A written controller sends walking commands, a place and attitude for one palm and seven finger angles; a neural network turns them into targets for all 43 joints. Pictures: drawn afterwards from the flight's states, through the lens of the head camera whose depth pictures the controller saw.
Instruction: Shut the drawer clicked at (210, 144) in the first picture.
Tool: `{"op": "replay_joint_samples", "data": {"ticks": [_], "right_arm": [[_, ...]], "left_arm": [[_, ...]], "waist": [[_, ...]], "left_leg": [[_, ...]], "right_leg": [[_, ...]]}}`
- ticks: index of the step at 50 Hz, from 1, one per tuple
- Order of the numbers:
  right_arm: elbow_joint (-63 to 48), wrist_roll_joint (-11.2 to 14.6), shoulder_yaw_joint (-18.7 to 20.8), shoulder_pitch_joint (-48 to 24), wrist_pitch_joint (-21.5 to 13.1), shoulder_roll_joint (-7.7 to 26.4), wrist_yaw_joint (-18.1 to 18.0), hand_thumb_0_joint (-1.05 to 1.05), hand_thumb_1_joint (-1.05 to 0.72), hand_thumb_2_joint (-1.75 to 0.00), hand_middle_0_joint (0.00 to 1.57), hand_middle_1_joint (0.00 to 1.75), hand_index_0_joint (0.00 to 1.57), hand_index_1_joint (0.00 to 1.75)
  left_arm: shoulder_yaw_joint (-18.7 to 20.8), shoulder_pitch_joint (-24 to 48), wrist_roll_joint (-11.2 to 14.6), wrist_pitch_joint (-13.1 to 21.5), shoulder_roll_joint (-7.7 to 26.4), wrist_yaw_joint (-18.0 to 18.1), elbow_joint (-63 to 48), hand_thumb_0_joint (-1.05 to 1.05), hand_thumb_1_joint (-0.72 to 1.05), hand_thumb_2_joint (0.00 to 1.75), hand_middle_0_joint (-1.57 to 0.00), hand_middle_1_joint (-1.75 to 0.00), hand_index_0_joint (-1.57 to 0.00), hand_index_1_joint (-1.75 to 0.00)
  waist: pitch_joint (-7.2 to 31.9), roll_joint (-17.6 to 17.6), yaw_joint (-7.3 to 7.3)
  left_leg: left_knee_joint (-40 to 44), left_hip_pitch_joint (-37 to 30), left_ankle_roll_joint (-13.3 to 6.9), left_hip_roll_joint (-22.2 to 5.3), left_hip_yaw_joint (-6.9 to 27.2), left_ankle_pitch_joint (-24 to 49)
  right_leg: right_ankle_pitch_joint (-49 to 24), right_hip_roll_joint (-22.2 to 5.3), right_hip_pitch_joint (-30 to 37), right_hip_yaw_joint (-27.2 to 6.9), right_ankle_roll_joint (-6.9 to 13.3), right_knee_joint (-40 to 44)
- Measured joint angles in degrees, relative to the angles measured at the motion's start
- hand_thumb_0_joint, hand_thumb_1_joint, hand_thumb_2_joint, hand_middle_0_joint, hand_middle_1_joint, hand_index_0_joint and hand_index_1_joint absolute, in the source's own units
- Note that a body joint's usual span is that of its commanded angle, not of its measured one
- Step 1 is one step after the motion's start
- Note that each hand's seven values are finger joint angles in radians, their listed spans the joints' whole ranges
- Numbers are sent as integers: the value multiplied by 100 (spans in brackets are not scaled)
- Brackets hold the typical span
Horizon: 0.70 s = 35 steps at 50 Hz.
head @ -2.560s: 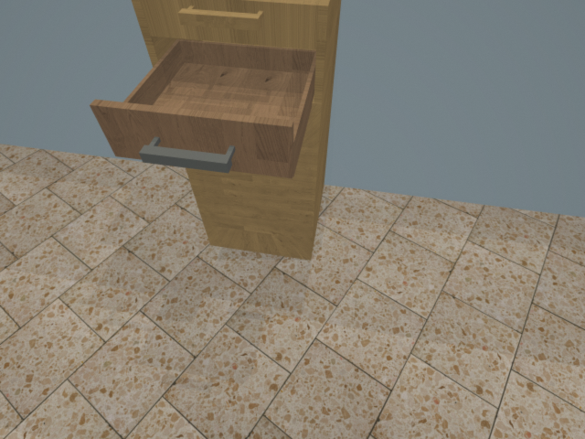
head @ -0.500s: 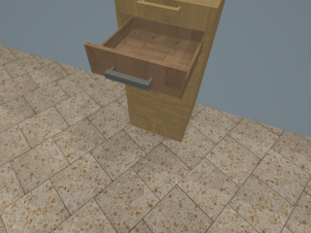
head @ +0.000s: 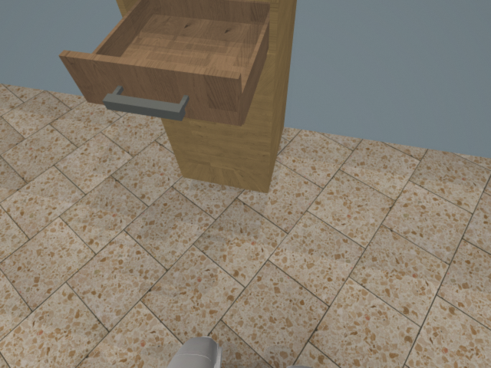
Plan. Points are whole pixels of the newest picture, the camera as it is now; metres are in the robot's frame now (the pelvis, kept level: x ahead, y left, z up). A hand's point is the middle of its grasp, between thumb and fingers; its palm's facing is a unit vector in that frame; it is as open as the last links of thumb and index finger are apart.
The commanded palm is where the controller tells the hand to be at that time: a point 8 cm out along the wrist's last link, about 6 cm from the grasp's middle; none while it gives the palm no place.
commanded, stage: turn to face it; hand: left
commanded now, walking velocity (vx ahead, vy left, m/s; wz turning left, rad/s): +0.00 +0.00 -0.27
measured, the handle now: (148, 100) +0.59 +0.26 +0.04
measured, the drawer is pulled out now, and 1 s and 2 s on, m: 0.28 0.28 0.28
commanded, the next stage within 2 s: take the last steps up to it in 0.14 s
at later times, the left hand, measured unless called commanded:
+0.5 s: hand out of the picture +0.11 +0.19 -0.17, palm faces -0.07 -0.97 -0.24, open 7.4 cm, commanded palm none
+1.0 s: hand (156, 321) +0.20 +0.20 -0.17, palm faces -0.06 -0.98 -0.20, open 7.4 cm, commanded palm none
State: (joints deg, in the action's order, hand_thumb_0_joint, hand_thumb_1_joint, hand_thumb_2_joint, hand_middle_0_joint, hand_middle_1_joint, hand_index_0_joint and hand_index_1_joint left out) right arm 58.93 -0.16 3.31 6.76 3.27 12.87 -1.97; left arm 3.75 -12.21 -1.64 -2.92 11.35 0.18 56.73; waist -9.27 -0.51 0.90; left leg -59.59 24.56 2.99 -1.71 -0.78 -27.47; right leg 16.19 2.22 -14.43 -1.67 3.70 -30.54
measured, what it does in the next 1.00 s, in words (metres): walks ahead: left foot, then left foot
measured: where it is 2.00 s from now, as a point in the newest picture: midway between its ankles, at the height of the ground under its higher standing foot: (255, 341)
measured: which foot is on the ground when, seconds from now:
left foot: up 0.00-0.22, down 0.24-0.46, up 0.48-0.80, down 0.82-1.00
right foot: down 0.00-0.82, up 0.84-1.00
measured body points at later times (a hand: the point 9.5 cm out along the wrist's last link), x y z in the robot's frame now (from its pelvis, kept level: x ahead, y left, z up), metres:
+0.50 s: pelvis +0.02 -0.01 -0.01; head +0.06 -0.02 +0.44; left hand +0.12 +0.24 -0.15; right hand +0.03 -0.25 -0.17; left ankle +0.00 +0.14 -0.72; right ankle +0.00 -0.11 -0.74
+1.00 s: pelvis +0.15 +0.02 +0.00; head +0.19 +0.01 +0.45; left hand +0.20 +0.26 -0.16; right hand +0.16 -0.21 -0.16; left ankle +0.19 +0.13 -0.74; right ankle +0.13 -0.08 -0.70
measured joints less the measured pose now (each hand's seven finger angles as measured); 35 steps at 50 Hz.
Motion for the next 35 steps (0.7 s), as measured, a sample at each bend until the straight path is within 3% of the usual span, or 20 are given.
{"op": "replay_joint_samples", "data": {"ticks": [8,11,12,15,18,20,22,23,25,28,30,35], "right_arm": [[-143,56,-46,-142,-113,-147,-41,1,-91,-89,20,30,20,30],[-220,55,-77,-100,-223,-180,-61,1,-91,-89,20,30,20,30],[-274,31,-86,-24,-279,-132,-67,1,-91,-89,20,30,20,30],[-269,-80,-129,57,-278,-249,-94,1,-91,-89,20,30,20,30],[-246,-166,-175,258,-264,-289,-35,1,-91,-89,21,30,20,30],[-198,-195,-181,403,-286,-264,7,1,-91,-89,21,30,20,30],[-130,-176,-182,572,-300,-233,48,1,-91,-89,21,30,20,30],[-110,-136,-179,669,-296,-235,70,1,-90,-89,21,30,20,30],[4,-102,-135,723,-244,-168,126,1,-91,-89,21,30,20,30],[127,-100,-68,818,-226,-90,209,1,-91,-89,21,30,20,30],[154,-89,-47,833,-235,-80,244,1,-91,-89,20,30,20,30],[98,-51,-33,693,-298,-99,318,1,-91,-89,20,30,20,30]], "left_arm": [[62,-112,0,40,-11,56,67,0,91,90,-20,-30,-20,-30],[88,-93,40,8,38,52,73,0,91,90,-20,-30,-20,-30],[85,-105,67,-5,24,40,47,0,91,90,-20,-30,-20,-30],[125,104,88,-46,174,22,15,0,91,90,-20,-30,-20,-30],[141,232,25,-37,213,-53,-34,0,91,90,-20,-30,-20,-30],[103,260,8,32,182,-109,-68,0,91,90,-19,-30,-19,-30],[61,213,5,160,157,-156,-97,0,91,90,-19,-30,-19,-30],[43,149,-4,250,180,-166,-129,0,91,90,-19,-30,-19,-30],[11,107,-9,380,108,-125,-62,0,91,90,-19,-30,-19,-30],[-23,-80,-7,436,-3,-89,31,0,91,90,-19,-30,-20,-30],[-18,-230,4,474,-39,-65,118,0,91,90,-20,-30,-20,-30],[-25,-506,19,536,-67,-70,390,0,91,90,-20,-30,-20,-30]], "waist": [[124,287,56],[238,308,11],[340,180,-26],[297,382,-9],[357,342,5],[401,202,-10],[476,83,-21],[545,118,-20],[503,-12,-57],[506,-65,-117],[502,6,-121],[399,188,-50]], "left_leg": [[1628,-513,-7,117,6,235],[2833,-1018,-99,77,-9,972],[3208,-1154,-244,-49,105,1344],[3029,-1180,-226,-1,17,1181],[3165,-1311,-141,-69,-9,1113],[3241,-1380,-105,-142,2,1122],[3114,-1373,-62,-204,-1,1011],[2864,-1268,-107,-166,-29,795],[1888,-937,-153,-157,56,111],[818,-399,-176,-81,7,158],[807,-198,-154,-81,-116,361],[1824,-62,-119,-108,-259,896]], "right_leg": [[-351,126,154,-367,6,526],[-246,240,74,-419,-49,310],[-140,362,-45,-358,-94,115],[999,209,-483,-237,-303,-1196],[1152,31,-639,-5,-342,-1782],[1114,-88,-500,172,-322,-1505],[785,-168,-134,309,-314,-664],[490,-226,35,240,-265,-169],[166,-176,88,296,-203,-187],[202,-209,406,371,-171,163],[102,-266,643,353,-191,528],[20,-405,1054,294,-290,1033]]}}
